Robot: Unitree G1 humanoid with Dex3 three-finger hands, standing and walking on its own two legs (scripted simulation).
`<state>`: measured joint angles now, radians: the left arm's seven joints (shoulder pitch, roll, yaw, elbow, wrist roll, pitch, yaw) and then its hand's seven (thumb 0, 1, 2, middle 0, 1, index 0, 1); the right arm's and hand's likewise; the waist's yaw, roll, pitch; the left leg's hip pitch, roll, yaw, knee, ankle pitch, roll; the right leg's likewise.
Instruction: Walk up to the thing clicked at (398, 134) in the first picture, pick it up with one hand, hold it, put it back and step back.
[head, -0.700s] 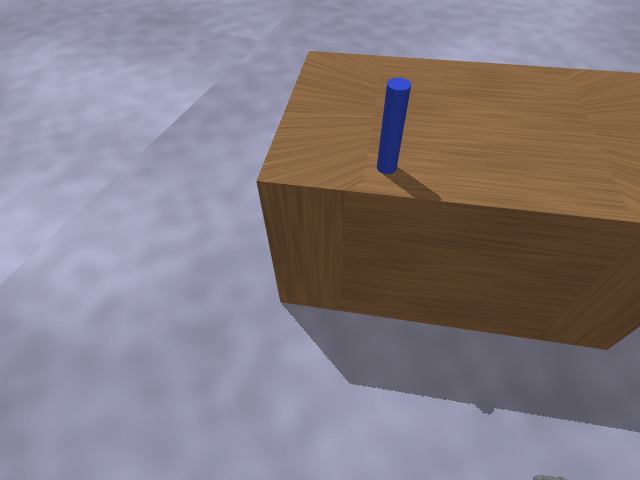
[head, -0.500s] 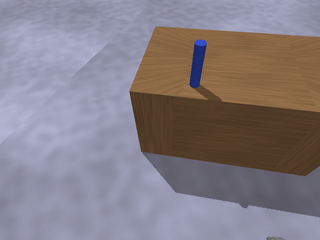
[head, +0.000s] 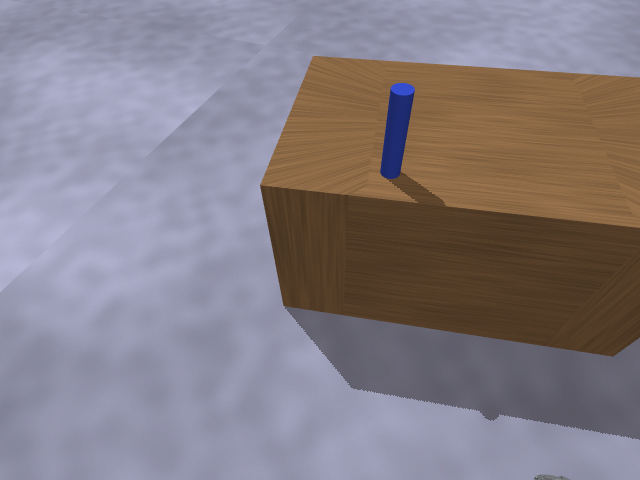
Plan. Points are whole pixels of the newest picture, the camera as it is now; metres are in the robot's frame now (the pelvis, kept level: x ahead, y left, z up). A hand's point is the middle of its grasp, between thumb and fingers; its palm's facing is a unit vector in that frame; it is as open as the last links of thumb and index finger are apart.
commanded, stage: stand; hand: right
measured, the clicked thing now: (395, 134) +0.81 -0.15 -0.07
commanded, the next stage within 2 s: walk up in 0.42 s
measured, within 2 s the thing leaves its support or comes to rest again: neither
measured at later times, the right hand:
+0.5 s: hand out of the picture +0.08 -0.25 -0.16, palm faces -0.04 +0.94 -0.34, open 7.4 cm
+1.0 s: hand out of the picture +0.13 -0.18 -0.16, palm faces +0.07 +0.94 -0.33, open 7.4 cm
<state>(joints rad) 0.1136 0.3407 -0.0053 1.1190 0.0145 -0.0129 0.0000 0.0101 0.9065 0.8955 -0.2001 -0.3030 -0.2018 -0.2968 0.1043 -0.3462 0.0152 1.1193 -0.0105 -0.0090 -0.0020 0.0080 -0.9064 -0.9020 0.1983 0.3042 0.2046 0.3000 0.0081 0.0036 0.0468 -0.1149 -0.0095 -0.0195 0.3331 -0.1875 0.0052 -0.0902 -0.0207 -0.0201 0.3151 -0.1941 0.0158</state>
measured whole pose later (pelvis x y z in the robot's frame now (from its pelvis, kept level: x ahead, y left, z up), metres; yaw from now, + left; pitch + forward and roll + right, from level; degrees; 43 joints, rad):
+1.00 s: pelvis +0.13 +0.08 -0.01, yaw -5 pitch -3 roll +1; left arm 0.29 0.43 0.05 0.92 0.02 -0.05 -0.06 0.01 0.91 0.90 -0.20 -0.30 -0.20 -0.30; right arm 0.35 -0.39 -0.06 0.88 -0.04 -0.03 0.07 0.01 -0.90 -0.90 0.20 0.30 0.21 0.30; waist -0.03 0.01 0.08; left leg -0.13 0.03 0.10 0.49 -0.31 0.03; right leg -0.43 -0.05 -0.01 0.74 -0.32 -0.02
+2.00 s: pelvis +0.38 +0.14 -0.03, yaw -12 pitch -2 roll +0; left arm 0.12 0.36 0.01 0.91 0.01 0.01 -0.02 0.01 0.91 0.90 -0.20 -0.30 -0.20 -0.30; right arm 0.22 -0.38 0.01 0.94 0.00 -0.04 -0.01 0.01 -0.91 -0.90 0.20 0.30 0.21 0.30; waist 0.00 0.00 0.10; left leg -0.29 0.04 0.07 0.71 -0.38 0.00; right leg -0.38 -0.03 -0.02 0.71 -0.29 0.00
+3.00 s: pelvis +0.39 +0.13 +0.00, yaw -11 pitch -2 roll +0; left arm 0.07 0.33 0.03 1.15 0.01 0.01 -0.02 0.01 0.91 0.90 -0.20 -0.30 -0.20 -0.30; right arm 0.11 -0.35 0.01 1.15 -0.02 -0.02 -0.01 0.01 -0.91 -0.90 0.20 0.30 0.21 0.30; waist 0.01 0.00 0.05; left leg -0.09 0.04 0.05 0.32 -0.20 -0.02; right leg -0.17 -0.01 -0.05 0.33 -0.13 -0.01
